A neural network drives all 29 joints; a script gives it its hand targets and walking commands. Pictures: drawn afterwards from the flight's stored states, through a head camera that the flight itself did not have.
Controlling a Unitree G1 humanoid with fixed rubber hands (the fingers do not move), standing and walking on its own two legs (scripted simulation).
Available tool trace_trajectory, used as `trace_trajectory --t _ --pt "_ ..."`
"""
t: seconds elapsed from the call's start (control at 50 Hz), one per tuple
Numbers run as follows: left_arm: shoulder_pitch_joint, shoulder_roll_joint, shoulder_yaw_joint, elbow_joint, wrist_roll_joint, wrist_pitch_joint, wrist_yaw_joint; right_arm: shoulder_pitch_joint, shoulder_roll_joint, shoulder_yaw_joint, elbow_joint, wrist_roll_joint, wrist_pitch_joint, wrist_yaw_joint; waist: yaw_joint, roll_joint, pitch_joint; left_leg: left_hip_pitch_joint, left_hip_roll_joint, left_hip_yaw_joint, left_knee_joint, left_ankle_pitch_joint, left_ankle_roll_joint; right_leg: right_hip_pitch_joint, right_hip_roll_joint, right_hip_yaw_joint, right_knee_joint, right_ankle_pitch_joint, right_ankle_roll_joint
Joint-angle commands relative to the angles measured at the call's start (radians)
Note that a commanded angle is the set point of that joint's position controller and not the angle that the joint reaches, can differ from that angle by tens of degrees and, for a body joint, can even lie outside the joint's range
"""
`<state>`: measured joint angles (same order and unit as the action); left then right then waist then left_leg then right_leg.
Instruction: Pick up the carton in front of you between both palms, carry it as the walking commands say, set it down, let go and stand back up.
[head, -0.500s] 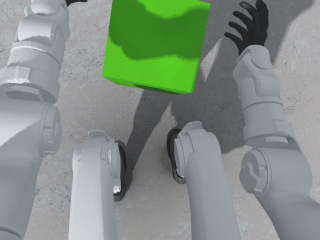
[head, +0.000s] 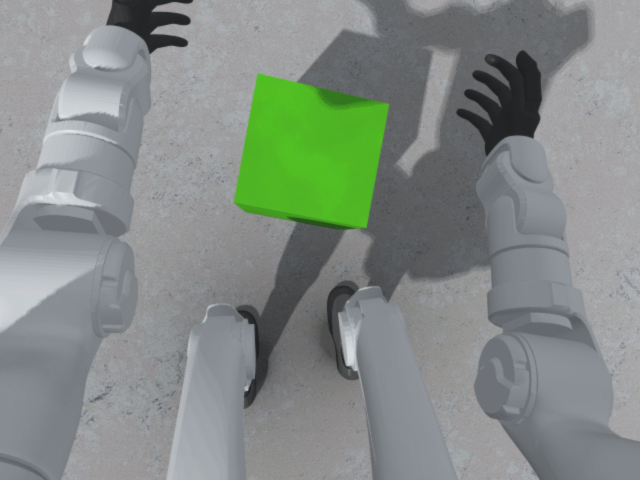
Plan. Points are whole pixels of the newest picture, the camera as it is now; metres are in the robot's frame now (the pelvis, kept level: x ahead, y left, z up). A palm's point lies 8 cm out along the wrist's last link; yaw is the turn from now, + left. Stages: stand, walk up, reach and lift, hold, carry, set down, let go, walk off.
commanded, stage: set down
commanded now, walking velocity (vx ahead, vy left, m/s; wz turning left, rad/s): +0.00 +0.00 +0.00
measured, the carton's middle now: (306, 166) +0.50 -0.04 -0.43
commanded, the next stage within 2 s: let go in 0.20 s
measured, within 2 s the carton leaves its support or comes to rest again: neither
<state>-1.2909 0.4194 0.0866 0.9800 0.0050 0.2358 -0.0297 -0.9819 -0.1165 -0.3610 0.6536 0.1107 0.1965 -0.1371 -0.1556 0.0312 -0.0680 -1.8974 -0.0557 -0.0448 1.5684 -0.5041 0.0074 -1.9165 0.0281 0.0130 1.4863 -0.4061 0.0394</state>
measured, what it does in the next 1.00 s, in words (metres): rises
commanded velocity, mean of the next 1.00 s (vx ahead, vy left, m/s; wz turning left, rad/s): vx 0.00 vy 0.00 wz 0.00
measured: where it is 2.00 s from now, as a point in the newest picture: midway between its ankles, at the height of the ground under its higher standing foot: (295, 361)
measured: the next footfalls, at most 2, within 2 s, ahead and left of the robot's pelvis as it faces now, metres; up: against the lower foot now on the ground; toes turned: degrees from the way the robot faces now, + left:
none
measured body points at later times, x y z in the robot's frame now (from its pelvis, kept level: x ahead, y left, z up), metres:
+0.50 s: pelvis +0.04 -0.01 +0.13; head +0.30 +0.00 +0.50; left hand +0.50 +0.17 +0.01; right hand +0.43 -0.23 +0.02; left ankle +0.07 +0.11 -0.52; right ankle +0.11 -0.13 -0.52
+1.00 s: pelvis +0.11 -0.02 +0.22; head +0.21 +0.00 +0.65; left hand +0.35 +0.20 +0.12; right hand +0.29 -0.25 +0.14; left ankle +0.07 +0.11 -0.52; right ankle +0.11 -0.13 -0.52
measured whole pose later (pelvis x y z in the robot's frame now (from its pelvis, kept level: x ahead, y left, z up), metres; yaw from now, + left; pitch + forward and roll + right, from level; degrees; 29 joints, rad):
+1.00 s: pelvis +0.11 -0.02 +0.22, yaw +1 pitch +12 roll +0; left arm 0.02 0.19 0.11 0.55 0.04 -0.01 0.00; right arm 0.18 -0.20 -0.01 0.41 0.05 0.01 0.07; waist -0.08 -0.05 0.00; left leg -0.42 -0.02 -0.06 0.54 -0.31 -0.01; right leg -0.48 0.04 0.04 0.54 -0.26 -0.01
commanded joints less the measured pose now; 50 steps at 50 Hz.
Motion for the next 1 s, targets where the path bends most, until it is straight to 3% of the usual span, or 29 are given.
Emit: trace_trajectory --t 0.0,0.1,0.24,0.38,0.46,0.56,0.64,0.8,0.88,0.98 --pt "-0.224 0.078 0.056 -0.064 0.031 -0.037 -0.018 -0.118 -0.083 -0.021 -0.100 -0.041 -0.031 0.013 -0.032 0.142 -0.990 0.690 -0.025 0.033 -0.270 0.350 -0.020 0.595 0.039 -0.112 -0.200 0.376 0.037" --pt "-0.195 0.075 0.081 -0.062 0.044 -0.061 -0.031 -0.111 -0.065 -0.022 -0.121 -0.067 -0.043 0.023 -0.029 0.111 -0.973 0.733 -0.029 0.029 -0.371 0.361 -0.016 0.719 0.040 -0.100 -0.295 0.405 0.039" --pt "-0.073 0.037 0.119 -0.082 0.080 -0.083 -0.034 0.009 -0.048 -0.022 -0.106 -0.109 -0.056 0.048 -0.018 0.121 -0.975 0.883 -0.026 0.021 -0.494 0.412 -0.024 0.842 0.036 -0.088 -0.416 0.435 0.032" --pt "0.299 -0.122 0.168 -0.278 0.143 -0.111 0.049 0.308 -0.084 0.049 -0.179 -0.171 -0.100 0.152 0.018 0.098 -1.035 1.117 -0.022 0.001 -0.620 0.612 -0.044 1.043 0.042 -0.078 -0.524 0.553 0.003" --pt "0.480 -0.167 0.158 -0.414 0.130 -0.131 0.096 0.435 -0.137 0.106 -0.221 -0.178 -0.115 0.203 0.031 0.036 -0.881 1.107 -0.025 0.015 -0.728 0.508 -0.044 1.227 0.032 -0.055 -0.605 0.525 -0.015" --pt "0.664 -0.176 0.120 -0.488 0.088 -0.168 0.098 0.607 -0.141 0.180 -0.203 -0.146 -0.141 0.230 0.034 -0.002 -0.616 1.092 -0.015 0.034 -0.841 0.323 -0.034 1.392 0.002 -0.007 -0.711 0.434 -0.022" --pt "0.826 -0.164 0.095 -0.464 0.068 -0.194 0.073 0.762 -0.126 0.242 -0.177 -0.108 -0.161 0.237 0.053 -0.013 -0.483 1.138 -0.007 0.041 -0.891 0.264 -0.024 1.481 -0.018 0.023 -0.777 0.412 -0.012" --pt "1.145 -0.156 0.058 -0.472 0.042 -0.253 0.043 1.034 -0.158 0.296 -0.310 -0.074 -0.208 0.205 0.072 -0.079 -0.373 1.325 -0.014 0.028 -1.002 0.377 -0.016 1.755 -0.020 0.053 -0.873 0.655 0.006" --pt "1.257 -0.135 0.049 -0.514 0.033 -0.265 0.038 1.128 -0.166 0.321 -0.340 -0.064 -0.211 0.202 0.100 -0.062 -0.278 1.460 -0.012 0.028 -1.068 0.451 -0.017 1.809 -0.017 0.050 -0.939 0.685 0.009" --pt "1.381 -0.131 0.021 -0.548 0.031 -0.249 0.023 1.191 -0.182 0.326 -0.324 -0.060 -0.197 0.203 0.125 0.004 -0.148 1.636 0.004 0.025 -1.139 0.535 -0.029 1.798 0.003 0.035 -1.021 0.626 0.002"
